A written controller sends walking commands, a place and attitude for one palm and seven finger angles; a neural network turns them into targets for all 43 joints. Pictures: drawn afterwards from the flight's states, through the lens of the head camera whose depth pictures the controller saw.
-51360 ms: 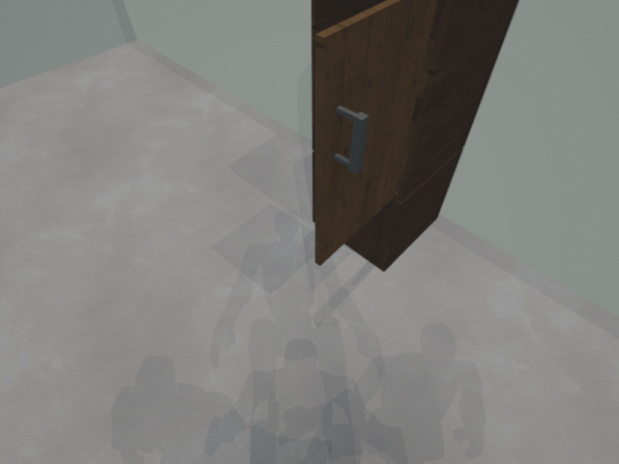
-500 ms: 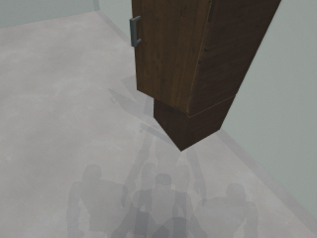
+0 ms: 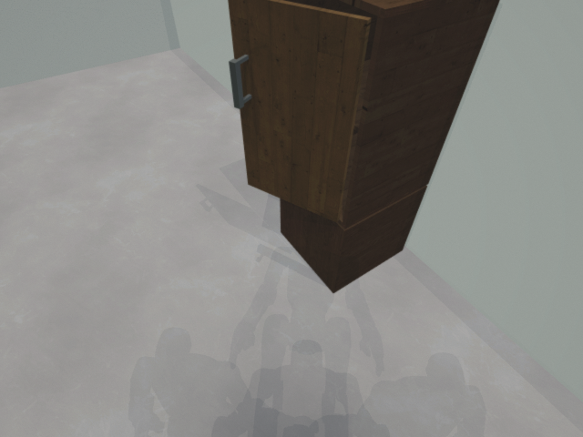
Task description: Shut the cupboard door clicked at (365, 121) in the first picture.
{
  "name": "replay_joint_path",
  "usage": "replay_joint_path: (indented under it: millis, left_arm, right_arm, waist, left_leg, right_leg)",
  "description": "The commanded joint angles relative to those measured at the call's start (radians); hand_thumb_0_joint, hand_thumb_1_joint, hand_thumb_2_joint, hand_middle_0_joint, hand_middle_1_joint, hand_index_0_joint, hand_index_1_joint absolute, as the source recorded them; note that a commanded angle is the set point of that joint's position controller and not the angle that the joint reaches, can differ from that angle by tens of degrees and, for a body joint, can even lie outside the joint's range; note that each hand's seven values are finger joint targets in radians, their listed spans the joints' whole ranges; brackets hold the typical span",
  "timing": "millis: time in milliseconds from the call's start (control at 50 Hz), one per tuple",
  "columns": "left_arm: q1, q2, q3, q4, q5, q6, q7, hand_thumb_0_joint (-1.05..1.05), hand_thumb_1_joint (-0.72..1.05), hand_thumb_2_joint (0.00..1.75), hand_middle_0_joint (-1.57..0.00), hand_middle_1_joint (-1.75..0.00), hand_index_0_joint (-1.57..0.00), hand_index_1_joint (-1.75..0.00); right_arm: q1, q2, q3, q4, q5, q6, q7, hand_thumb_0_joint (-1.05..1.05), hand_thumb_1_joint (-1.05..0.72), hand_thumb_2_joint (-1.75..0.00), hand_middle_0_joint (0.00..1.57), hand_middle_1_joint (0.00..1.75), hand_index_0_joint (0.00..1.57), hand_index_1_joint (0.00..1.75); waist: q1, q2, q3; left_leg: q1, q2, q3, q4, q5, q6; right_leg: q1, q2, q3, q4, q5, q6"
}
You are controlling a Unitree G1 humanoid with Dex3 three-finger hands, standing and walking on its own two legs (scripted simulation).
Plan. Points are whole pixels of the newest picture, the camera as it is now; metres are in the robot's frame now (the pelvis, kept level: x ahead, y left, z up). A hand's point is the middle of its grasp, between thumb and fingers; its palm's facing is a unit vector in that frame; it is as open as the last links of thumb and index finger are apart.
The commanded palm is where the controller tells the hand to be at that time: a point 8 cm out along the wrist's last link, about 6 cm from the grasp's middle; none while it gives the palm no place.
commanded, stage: let the arm hang, fingers relaxed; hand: left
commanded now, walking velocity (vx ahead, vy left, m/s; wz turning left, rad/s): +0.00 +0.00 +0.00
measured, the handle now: (241, 81) +0.93 +0.18 +0.05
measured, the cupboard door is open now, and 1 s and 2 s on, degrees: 25 25 25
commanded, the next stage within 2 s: look to check the result in 0.10 s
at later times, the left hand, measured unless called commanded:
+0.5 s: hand out of the picture +0.06 +0.22 -0.16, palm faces +0.00 -0.95 -0.30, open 7.4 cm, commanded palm none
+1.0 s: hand out of the picture +0.07 +0.19 -0.17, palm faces +0.08 -0.96 -0.27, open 7.4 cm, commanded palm none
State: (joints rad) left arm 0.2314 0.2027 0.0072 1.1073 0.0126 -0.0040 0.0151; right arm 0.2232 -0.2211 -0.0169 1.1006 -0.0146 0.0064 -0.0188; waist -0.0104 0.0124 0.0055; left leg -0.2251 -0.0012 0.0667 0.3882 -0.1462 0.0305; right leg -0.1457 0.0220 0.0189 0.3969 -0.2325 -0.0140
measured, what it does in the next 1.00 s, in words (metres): stands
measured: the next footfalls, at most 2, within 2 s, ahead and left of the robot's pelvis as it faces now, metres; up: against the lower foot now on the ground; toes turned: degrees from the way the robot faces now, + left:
right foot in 1.56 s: +0.09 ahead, -0.13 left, +0.00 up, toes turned +24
left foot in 1.84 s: -0.02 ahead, +0.13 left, +0.00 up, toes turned +39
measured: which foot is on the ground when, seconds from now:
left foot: down 0.00-1.00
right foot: down 0.00-1.00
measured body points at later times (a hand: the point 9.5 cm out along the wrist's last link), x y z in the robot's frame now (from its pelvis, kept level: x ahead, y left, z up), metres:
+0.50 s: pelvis +0.02 -0.01 +0.00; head +0.03 -0.02 +0.45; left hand +0.06 +0.27 -0.14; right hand +0.07 -0.28 -0.15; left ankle +0.04 +0.10 -0.74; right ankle -0.01 -0.11 -0.74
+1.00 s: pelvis +0.03 -0.02 +0.00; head +0.05 -0.02 +0.45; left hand +0.06 +0.24 -0.15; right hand +0.08 -0.28 -0.16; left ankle +0.04 +0.10 -0.74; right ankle -0.01 -0.11 -0.74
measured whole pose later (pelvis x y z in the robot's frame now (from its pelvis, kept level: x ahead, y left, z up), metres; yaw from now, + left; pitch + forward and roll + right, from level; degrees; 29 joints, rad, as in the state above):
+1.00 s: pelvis +0.03 -0.02 +0.00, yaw +4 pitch -1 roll +0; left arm 0.19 0.22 0.03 1.07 0.01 0.01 0.03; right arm 0.20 -0.24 -0.02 1.09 -0.01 0.04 -0.02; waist -0.02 0.02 0.05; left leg -0.24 0.01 0.00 0.49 -0.22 -0.01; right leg -0.10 0.04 -0.05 0.42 -0.30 -0.05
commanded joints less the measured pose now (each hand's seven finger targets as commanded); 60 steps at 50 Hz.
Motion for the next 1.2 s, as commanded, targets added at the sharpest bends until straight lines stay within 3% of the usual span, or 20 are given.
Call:
replay_joint_path:
  millis: [0, 320, 620, 780, 840, 860, 920, 940, 980, 1000, 1020, 1060, 1120, 1140, 1160, 1180]
  left_arm:
    - [0.03, 0.172, 0.031, -0.026, 0.003, -0.017, 0.009, 0.0, 0.9, 0.9, -0.2, -0.3, -0.2, -0.3]
    - [-0.019, 0.226, 0.033, -0.018, -0.001, -0.025, 0.007, 0.0, 0.9, 0.9, -0.2, -0.3, -0.2, -0.3]
    - [-0.033, 0.244, 0.033, -0.014, -0.002, -0.028, 0.009, 0.0, 0.9, 0.9, -0.2, -0.3, -0.2, -0.3]
    - [-0.037, 0.232, 0.031, -0.015, -0.004, -0.026, 0.012, 0.0, 0.9, 0.9, -0.2, -0.3, -0.2, -0.3]
    - [0.008, 0.167, 0.025, -0.015, -0.006, -0.007, 0.021, 0.0, 0.9, 0.9, -0.2, -0.3, -0.2, -0.3]
    - [0.018, 0.169, 0.031, -0.023, -0.005, -0.002, 0.023, 0.0, 0.9, 0.9, -0.2, -0.3, -0.2, -0.3]
    - [0.042, 0.192, 0.054, -0.052, -0.001, 0.006, 0.029, 0.0, 0.9, 0.9, -0.2, -0.3, -0.2, -0.3]
    - [0.049, 0.203, 0.06, -0.062, -0.001, 0.01, 0.03, 0.0, 0.9, 0.9, -0.2, -0.3, -0.2, -0.3]
    - [0.064, 0.207, 0.072, -0.085, 0.005, 0.012, 0.033, 0.0, 0.9, 0.9, -0.2, -0.3, -0.2, -0.3]
    - [0.055, 0.206, 0.076, -0.098, 0.013, 0.013, 0.035, 0.0, 0.9, 0.9, -0.2, -0.3, -0.2, -0.3]
    - [0.033, 0.201, 0.081, -0.115, 0.017, 0.013, 0.039, 0.0, 0.9, 0.9, -0.2, -0.3, -0.2, -0.3]
    - [-0.003, 0.212, 0.089, -0.146, 0.02, 0.01, 0.035, 0.0, 0.9, 0.9, -0.2, -0.3, -0.2, -0.3]
    - [-0.014, 0.212, 0.095, -0.169, 0.015, 0.012, 0.027, 0.0, 0.9, 0.9, -0.2, -0.3, -0.2, -0.3]
    - [0.002, 0.203, 0.093, -0.176, 0.008, 0.015, 0.024, 0.0, 0.9, 0.9, -0.2, -0.3, -0.2, -0.3]
    - [0.036, 0.166, 0.09, -0.19, 0.002, 0.022, 0.02, 0.0, 0.9, 0.9, -0.2, -0.3, -0.2, -0.3]
    - [0.025, 0.111, 0.076, -0.228, -0.003, 0.025, 0.018, 0.0, 0.9, 0.9, -0.2, -0.3, -0.2, -0.3]
  right_arm:
    - [0.014, -0.155, -0.022, -0.031, -0.001, -0.022, -0.013, 0.0, -0.9, -0.9, 0.2, 0.3, 0.2, 0.3]
    - [-0.046, -0.212, -0.02, -0.028, 0.004, -0.023, -0.014, 0.0, -0.9, -0.9, 0.2, 0.3, 0.2, 0.3]
    - [-0.071, -0.226, -0.019, -0.026, 0.004, -0.019, -0.013, 0.0, -0.9, -0.9, 0.2, 0.3, 0.2, 0.3]
    - [-0.064, -0.21, -0.015, -0.023, 0.001, -0.016, -0.013, 0.0, -0.9, -0.9, 0.2, 0.3, 0.2, 0.3]
    - [-0.025, -0.127, -0.001, -0.024, 0.001, 0.0, -0.011, 0.0, -0.9, -0.9, 0.2, 0.3, 0.2, 0.3]
    - [-0.017, -0.125, -0.003, -0.029, 0.001, 0.005, -0.011, 0.0, -0.9, -0.9, 0.2, 0.3, 0.2, 0.3]
    - [-0.012, -0.126, -0.017, -0.058, 0.003, 0.016, -0.01, 0.0, -0.9, -0.9, 0.2, 0.3, 0.2, 0.3]
    - [-0.012, -0.118, -0.021, -0.067, 0.003, 0.021, -0.009, 0.0, -0.9, -0.9, 0.2, 0.3, 0.2, 0.3]
    - [-0.028, -0.102, -0.035, -0.099, -0.001, 0.035, -0.008, 0.0, -0.9, -0.9, 0.2, 0.3, 0.2, 0.3]
    - [-0.034, -0.101, -0.044, -0.113, 0.0, 0.041, -0.007, 0.0, -0.9, -0.9, 0.2, 0.3, 0.2, 0.3]
    - [-0.032, -0.099, -0.047, -0.127, 0.003, 0.043, -0.005, 0.0, -0.9, -0.9, 0.2, 0.3, 0.2, 0.3]
    - [-0.027, -0.067, -0.046, -0.143, 0.005, 0.046, 0.005, 0.0, -0.9, -0.9, 0.2, 0.3, 0.2, 0.3]
    - [0.03, -0.05, -0.046, -0.153, -0.001, 0.043, 0.018, 0.0, -0.9, -0.9, 0.2, 0.3, 0.2, 0.3]
    - [0.072, -0.066, -0.048, -0.148, -0.006, 0.038, 0.021, 0.0, -0.9, -0.9, 0.2, 0.3, 0.2, 0.3]
    - [0.118, -0.129, -0.063, -0.149, -0.014, 0.029, 0.021, 0.0, -0.9, -0.9, 0.2, 0.3, 0.2, 0.3]
    - [0.162, -0.215, -0.085, -0.154, -0.021, 0.027, 0.014, 0.0, -0.9, -0.9, 0.2, 0.3, 0.2, 0.3]
  waist:
    - [0.004, 0.005, 0.031]
    - [0.005, -0.016, -0.015]
    - [0.002, -0.021, -0.015]
    - [0.0, -0.012, -0.009]
    - [0.004, -0.014, -0.01]
    - [0.007, -0.01, -0.014]
    - [0.02, -0.066, -0.014]
    - [0.025, -0.092, -0.001]
    - [0.038, -0.159, 0.027]
    - [0.037, -0.169, 0.047]
    - [0.025, -0.158, 0.067]
    - [0.003, -0.109, 0.088]
    - [-0.021, -0.119, 0.063]
    - [-0.034, -0.064, 0.025]
    - [-0.045, 0.132, -0.015]
    - [-0.059, 0.33, -0.037]
  left_leg:
    - [0.059, 0.116, -0.141, -0.093, -0.021, 0.005]
    - [0.136, 0.127, -0.132, -0.081, 0.111, 0.0]
    - [0.166, 0.129, -0.123, -0.083, 0.141, -0.007]
    - [0.148, 0.124, -0.121, -0.077, 0.143, -0.013]
    - [0.107, 0.113, -0.116, -0.025, 0.2, -0.024]
    - [0.085, 0.108, -0.117, -0.003, 0.207, -0.025]
    - [-0.004, 0.071, -0.103, 0.101, 0.189, -0.032]
    - [-0.053, 0.048, -0.089, 0.168, 0.115, -0.037]
    - [-0.176, 0.016, -0.065, 0.399, -0.27, -0.046]
    - [-0.222, 0.026, -0.071, 0.517, -0.367, -0.046]
    - [-0.237, 0.041, -0.085, 0.568, -0.403, -0.047]
    - [-0.221, 0.065, -0.072, 0.508, -0.388, -0.055]
    - [-0.077, 0.046, -0.002, 0.278, -0.178, -0.055]
    - [0.018, 0.041, -0.008, 0.173, -0.054, -0.043]
    - [0.099, 0.172, -0.223, 0.064, 0.206, 0.028]
    - [0.116, 0.386, -0.517, -0.045, 0.422, 0.171]
  right_leg:
    - [-0.073, -0.105, 0.093, -0.103, 0.038, -0.04]
    - [-0.017, -0.121, 0.09, -0.132, 0.157, -0.04]
    - [0.005, -0.128, 0.093, -0.148, 0.229, -0.037]
    - [0.026, -0.134, 0.085, -0.144, 0.255, -0.033]
    - [0.035, -0.148, 0.046, -0.075, 0.303, -0.018]
    - [0.043, -0.152, 0.042, -0.053, 0.314, -0.02]
    - [0.075, -0.195, 0.044, -0.012, 0.399, -0.05]
    - [0.087, -0.238, 0.062, -0.014, 0.435, -0.079]
    - [0.106, -0.343, 0.112, -0.027, 0.577, -0.169]
    - [0.093, -0.391, 0.12, -0.032, 0.598, -0.213]
    - [0.067, -0.41, 0.12, -0.022, 0.609, -0.233]
    - [0.042, -0.394, 0.042, 0.014, 0.611, -0.206]
    - [-0.033, -0.335, -0.067, 0.117, 0.484, -0.118]
    - [-0.077, -0.305, -0.108, 0.204, 0.412, -0.073]
    - [-0.2, -0.21, -0.171, 0.379, 0.159, 0.0]
    - [-0.327, -0.09, -0.165, 0.595, -0.41, 0.053]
